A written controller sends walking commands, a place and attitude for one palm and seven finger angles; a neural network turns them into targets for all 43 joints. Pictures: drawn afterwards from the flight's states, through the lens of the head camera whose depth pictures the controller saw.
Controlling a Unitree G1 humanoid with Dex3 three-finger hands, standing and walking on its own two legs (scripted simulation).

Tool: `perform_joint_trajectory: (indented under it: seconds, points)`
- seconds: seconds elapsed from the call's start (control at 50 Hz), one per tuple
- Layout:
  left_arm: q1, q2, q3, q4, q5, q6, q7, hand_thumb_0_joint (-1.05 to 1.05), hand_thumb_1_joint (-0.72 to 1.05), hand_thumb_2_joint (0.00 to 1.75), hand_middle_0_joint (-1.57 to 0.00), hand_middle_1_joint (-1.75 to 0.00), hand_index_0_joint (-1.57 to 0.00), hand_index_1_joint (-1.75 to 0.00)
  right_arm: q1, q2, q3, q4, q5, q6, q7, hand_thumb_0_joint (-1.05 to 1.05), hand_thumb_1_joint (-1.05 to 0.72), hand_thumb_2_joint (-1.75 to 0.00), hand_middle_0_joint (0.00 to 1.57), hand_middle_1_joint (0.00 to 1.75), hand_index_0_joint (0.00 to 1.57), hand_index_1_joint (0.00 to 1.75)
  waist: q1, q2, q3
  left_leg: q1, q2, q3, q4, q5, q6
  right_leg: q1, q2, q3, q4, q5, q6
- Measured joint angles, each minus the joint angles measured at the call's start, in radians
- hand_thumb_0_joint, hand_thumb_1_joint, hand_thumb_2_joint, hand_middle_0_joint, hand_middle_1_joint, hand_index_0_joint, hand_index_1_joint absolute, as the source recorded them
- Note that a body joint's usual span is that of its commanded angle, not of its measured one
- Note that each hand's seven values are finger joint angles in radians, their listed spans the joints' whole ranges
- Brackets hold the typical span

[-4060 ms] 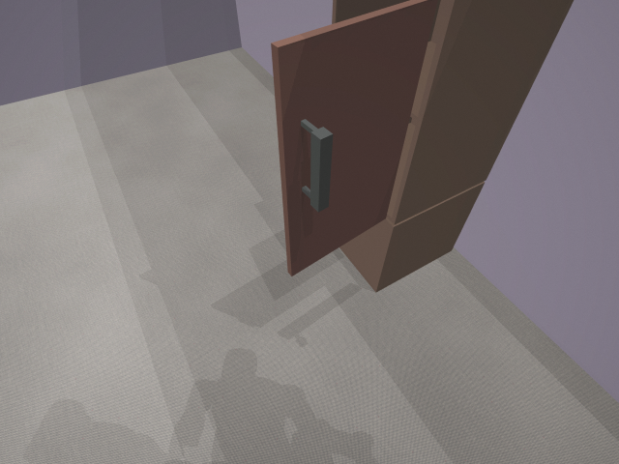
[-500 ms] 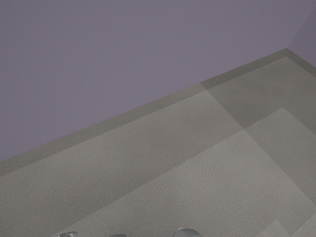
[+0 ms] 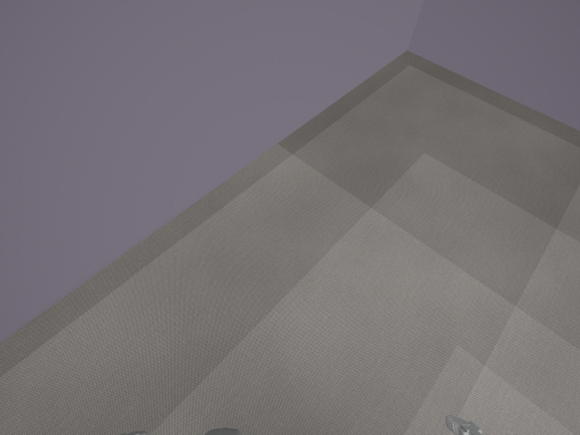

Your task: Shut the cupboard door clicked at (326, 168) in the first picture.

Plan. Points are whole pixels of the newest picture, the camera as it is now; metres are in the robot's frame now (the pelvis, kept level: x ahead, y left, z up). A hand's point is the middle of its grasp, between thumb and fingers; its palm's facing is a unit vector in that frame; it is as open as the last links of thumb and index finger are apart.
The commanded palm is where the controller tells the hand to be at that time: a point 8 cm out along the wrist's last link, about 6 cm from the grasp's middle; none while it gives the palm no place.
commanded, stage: walk around to get in front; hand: left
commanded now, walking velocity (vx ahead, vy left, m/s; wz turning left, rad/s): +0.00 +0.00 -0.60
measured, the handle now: out of the picture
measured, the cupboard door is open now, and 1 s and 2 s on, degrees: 96 96 96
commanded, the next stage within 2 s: walk to a spot facing it in 1.34 s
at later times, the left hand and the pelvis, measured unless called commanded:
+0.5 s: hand (212, 387) +0.20 +0.13 -0.15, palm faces -0.28 -0.93 -0.23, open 7.4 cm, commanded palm none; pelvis +0.06 -0.04 +0.00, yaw -17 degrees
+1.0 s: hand (333, 243) +0.47 -0.06 -0.14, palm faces -0.63 -0.76 -0.19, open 7.4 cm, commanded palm none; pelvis +0.24 -0.12 +0.00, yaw -35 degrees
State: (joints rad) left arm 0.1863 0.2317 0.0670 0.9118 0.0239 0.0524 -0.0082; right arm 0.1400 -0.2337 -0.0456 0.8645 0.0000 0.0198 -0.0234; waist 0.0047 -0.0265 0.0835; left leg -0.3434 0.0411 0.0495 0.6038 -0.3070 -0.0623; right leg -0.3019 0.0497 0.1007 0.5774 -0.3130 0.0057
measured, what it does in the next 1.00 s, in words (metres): walks ahead, turning right: right foot, then left foot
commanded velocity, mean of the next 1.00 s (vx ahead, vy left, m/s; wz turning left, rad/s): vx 0.29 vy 0.00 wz -0.52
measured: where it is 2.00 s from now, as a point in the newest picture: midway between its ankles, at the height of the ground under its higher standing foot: (385, 333)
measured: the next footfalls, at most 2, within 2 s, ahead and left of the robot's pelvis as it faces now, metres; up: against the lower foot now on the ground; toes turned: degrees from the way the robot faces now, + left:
right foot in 0.36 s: +0.03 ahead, -0.17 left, +0.00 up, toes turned -18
left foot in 0.64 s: +0.25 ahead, +0.04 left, +0.00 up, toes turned -16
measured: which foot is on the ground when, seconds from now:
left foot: down 0.00-0.34, up 0.36-0.62, down 0.64-1.00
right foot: down 0.00-0.00, up 0.02-0.34, down 0.36-0.64, up 0.66-1.00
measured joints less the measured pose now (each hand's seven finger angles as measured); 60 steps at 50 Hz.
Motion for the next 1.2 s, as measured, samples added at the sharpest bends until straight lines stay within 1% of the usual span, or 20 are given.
perform_joint_trajectory:
  seconds: [0.06, 0.1, 0.14, 0.28, 0.34, 0.36, 0.4, 0.46, 0.52, 0.6, 0.64, 0.7, 0.74, 0.78, 0.84, 0.92, 1.02, 1.06, 1.12, 1.2]
  points:
    - [-0.012, 0.013, 0.008, 0.002, -0.003, 0.017, -0.008, 0.01, 0.91, 0.9, -0.21, -0.3, -0.2, -0.3, 0.012, 0.016, 0.015, -0.005, -0.019, -0.019, -0.002, 0.01, -0.91, -0.9, 0.2, 0.3, 0.2, 0.3, 0.003, -0.012, 0.0, -0.001, 0.019, 0.026, 0.018, -0.006, 0.065, -0.092, 0.007, -0.026, 0.263, -0.185, 0.014]
    - [-0.027, 0.022, 0.015, 0.002, 0.002, 0.018, -0.016, 0.01, 0.91, 0.9, -0.2, -0.3, -0.2, -0.3, 0.031, 0.026, 0.024, -0.005, -0.028, -0.024, -0.003, 0.01, -0.91, -0.9, 0.2, 0.3, 0.2, 0.3, 0.003, -0.01, 0.005, 0.021, 0.038, 0.038, -0.002, -0.008, 0.074, -0.148, -0.003, -0.065, 0.455, -0.216, 0.027]
    - [-0.042, 0.027, 0.021, -0.006, 0.002, 0.019, -0.023, 0.01, 0.91, 0.9, -0.2, -0.3, -0.2, -0.3, 0.053, 0.033, 0.029, -0.001, -0.031, -0.024, -0.005, 0.01, -0.91, -0.9, 0.2, 0.3, 0.2, 0.3, 0.006, -0.005, 0.01, 0.05, 0.056, 0.05, -0.044, 0.01, 0.066, -0.173, -0.025, -0.098, 0.533, -0.2, 0.04]
    - [-0.063, 0.021, 0.02, -0.022, 0.004, 0.02, -0.047, 0.01, 0.91, 0.9, -0.2, -0.3, -0.2, -0.3, 0.11, 0.021, 0.019, 0.032, -0.035, -0.015, 0.008, 0.01, -0.91, -0.9, 0.21, 0.3, 0.2, 0.3, -0.011, 0.038, -0.001, 0.113, 0.123, 0.129, -0.081, -0.001, 0.035, -0.088, -0.081, -0.176, 0.258, -0.176, 0.032]
    - [-0.062, 0.022, 0.014, -0.022, 0.008, 0.006, -0.056, 0.01, 0.91, 0.9, -0.2, -0.3, -0.2, -0.3, 0.144, 0.001, 0.008, 0.046, -0.033, -0.013, 0.017, 0.01, -0.91, -0.9, 0.21, 0.3, 0.2, 0.3, -0.029, 0.054, -0.017, 0.111, 0.151, 0.162, -0.015, -0.054, 0.011, 0.007, -0.077, -0.206, 0.047, -0.123, 0.006]
    - [-0.056, 0.03, 0.012, -0.028, 0.01, -0.009, -0.056, 0.01, 0.91, 0.9, -0.2, -0.3, -0.2, -0.3, 0.16, -0.003, 0.004, 0.049, -0.028, -0.009, 0.02, 0.01, -0.91, -0.9, 0.21, 0.3, 0.2, 0.3, -0.029, 0.037, -0.03, 0.088, 0.144, 0.17, 0.054, -0.114, 0.008, 0.031, -0.087, -0.185, -0.025, -0.085, -0.02]
    - [-0.057, 0.014, 0.008, -0.02, 0.003, -0.036, -0.04, 0.0, 0.91, 0.9, -0.2, -0.3, -0.2, -0.3, 0.153, -0.028, -0.005, 0.075, -0.021, 0.016, 0.023, 0.01, -0.91, -0.9, 0.21, 0.3, 0.2, 0.3, -0.026, 0.06, -0.021, 0.011, 0.127, 0.088, 0.261, -0.23, 0.002, 0.015, -0.074, -0.172, 0.022, -0.022, -0.02]
    - [-0.018, -0.006, 0.002, -0.008, 0.003, -0.057, -0.02, 0.0, 0.91, 0.9, -0.2, -0.3, -0.2, -0.3, 0.126, -0.044, -0.016, 0.097, -0.022, 0.028, 0.03, 0.01, -0.91, -0.9, 0.2, 0.3, 0.2, 0.3, -0.021, 0.062, -0.019, -0.091, 0.086, 0.02, 0.428, -0.189, -0.007, 0.055, -0.062, -0.145, -0.008, -0.03, -0.012]
    - [0.029, -0.008, -0.001, 0.02, 0.006, -0.064, -0.018, 0.0, 0.91, 0.9, -0.2, -0.3, -0.2, -0.3, 0.093, -0.033, -0.019, 0.076, -0.021, 0.012, 0.039, 0.01, -0.91, -0.9, 0.2, 0.3, 0.2, 0.3, -0.015, 0.03, -0.023, -0.134, 0.065, 0.021, 0.35, -0.105, -0.017, 0.101, -0.063, -0.101, -0.079, -0.013, -0.006]
    - [0.075, -0.004, -0.001, 0.064, 0.008, -0.058, -0.029, 0.0, 0.91, 0.9, -0.21, -0.3, -0.2, -0.3, 0.056, -0.009, -0.013, 0.031, -0.018, -0.03, 0.045, 0.01, -0.91, -0.9, 0.2, 0.3, 0.2, 0.3, -0.004, -0.008, -0.019, -0.095, 0.035, 0.038, 0.103, -0.012, -0.015, 0.142, -0.067, -0.043, -0.096, -0.037, 0.008]
    - [0.102, -0.007, 0.002, 0.077, 0.005, -0.049, -0.033, 0.0, 0.91, 0.9, -0.21, -0.3, -0.2, -0.3, 0.055, -0.01, -0.004, 0.009, -0.022, -0.062, 0.041, 0.01, -0.91, -0.9, 0.2, 0.3, 0.2, 0.3, -0.002, -0.004, -0.029, -0.04, 0.033, 0.049, -0.024, 0.029, 0.003, 0.128, -0.054, -0.021, -0.023, -0.094, 0.003]
    - [0.094, 0.005, 0.01, 0.102, 0.006, -0.027, -0.035, 0.01, 0.91, 0.9, -0.2, -0.3, -0.2, -0.3, 0.061, 0.015, 0.012, 0.004, -0.038, -0.095, 0.025, 0.01, -0.91, -0.9, 0.2, 0.3, 0.2, 0.3, -0.009, -0.021, -0.032, -0.033, 0.05, 0.089, 0.051, 0.015, 0.067, -0.016, -0.044, -0.043, 0.38, -0.19, -0.02]
    - [0.063, 0.013, 0.018, 0.104, 0.012, -0.023, -0.042, 0.01, 0.91, 0.9, -0.2, -0.3, -0.2, -0.3, 0.092, 0.037, 0.021, 0.014, -0.04, -0.101, 0.018, 0.0, -0.91, -0.9, 0.2, 0.3, 0.2, 0.3, -0.011, -0.031, -0.034, 0.013, 0.056, 0.112, 0.014, -0.004, 0.07, -0.116, -0.06, -0.087, 0.576, -0.12, -0.02]
    - [0.025, 0.012, 0.021, 0.088, 0.015, -0.025, -0.049, 0.01, 0.91, 0.9, -0.2, -0.3, -0.2, -0.3, 0.125, 0.054, 0.027, 0.04, -0.038, -0.104, 0.011, 0.0, -0.91, -0.9, 0.2, 0.3, 0.2, 0.3, -0.005, -0.029, -0.029, 0.072, 0.062, 0.134, -0.058, 0.013, 0.054, -0.189, -0.084, -0.124, 0.632, -0.049, -0.012]
    - [-0.028, -0.001, 0.015, 0.054, 0.014, -0.029, -0.056, 0.01, 0.91, 0.9, -0.2, -0.3, -0.2, -0.3, 0.175, 0.066, 0.03, 0.087, -0.037, -0.1, 0.01, 0.0, -0.91, -0.9, 0.2, 0.3, 0.2, 0.3, -0.006, -0.007, -0.026, 0.155, 0.076, 0.17, -0.153, 0.022, 0.05, -0.25, -0.109, -0.164, 0.527, 0.008, -0.005]
    - [-0.101, -0.013, 0.007, 0.022, 0.015, -0.031, -0.059, 0.01, 0.91, 0.9, -0.2, -0.3, -0.2, -0.3, 0.239, 0.069, 0.024, 0.134, -0.038, -0.086, 0.016, 0.0, -0.91, -0.9, 0.2, 0.3, 0.2, 0.3, -0.038, 0.015, -0.013, 0.245, 0.087, 0.217, -0.209, -0.002, 0.027, -0.258, -0.123, -0.198, 0.286, 0.058, -0.011]
    - [-0.172, -0.01, 0.0, -0.008, 0.016, -0.056, -0.058, 0.01, 0.91, 0.9, -0.2, -0.3, -0.2, -0.3, 0.323, 0.062, 0.017, 0.186, -0.034, -0.062, 0.022, 0.01, -0.91, -0.9, 0.2, 0.3, 0.2, 0.3, -0.078, 0.033, 0.006, 0.302, 0.126, 0.247, -0.093, -0.123, -0.018, -0.142, -0.089, -0.236, 0.042, 0.07, -0.056]
    - [-0.18, -0.009, 0.003, -0.02, 0.009, -0.091, -0.043, 0.0, 0.91, 0.9, -0.2, -0.3, -0.2, -0.3, 0.327, 0.061, 0.017, 0.212, -0.019, -0.038, 0.027, 0.01, -0.91, -0.9, 0.2, 0.3, 0.2, 0.3, -0.07, 0.022, 0.011, 0.199, 0.133, 0.176, 0.215, -0.186, -0.001, -0.13, -0.087, -0.223, 0.074, 0.093, -0.086]
    - [-0.148, -0.029, -0.004, -0.009, -0.005, -0.102, -0.018, 0.0, 0.91, 0.9, -0.2, -0.3, -0.2, -0.3, 0.258, 0.044, 0.003, 0.224, -0.016, -0.013, 0.024, 0.01, -0.91, -0.9, 0.2, 0.3, 0.2, 0.3, -0.075, 0.047, 0.026, 0.011, 0.114, 0.047, 0.546, -0.149, 0.011, -0.072, -0.055, -0.227, 0.07, 0.04, -0.075]
    - [-0.06, -0.048, -0.011, 0.047, 0.001, -0.097, -0.006, 0.0, 0.91, 0.9, -0.2, -0.3, -0.2, -0.3, 0.165, 0.046, -0.007, 0.172, -0.025, -0.024, 0.026, 0.01, -0.91, -0.9, 0.2, 0.3, 0.2, 0.3, -0.07, 0.029, -0.005, -0.13, 0.113, 0.029, 0.459, -0.057, 0.004, 0.028, -0.029, -0.201, -0.069, 0.067, -0.069]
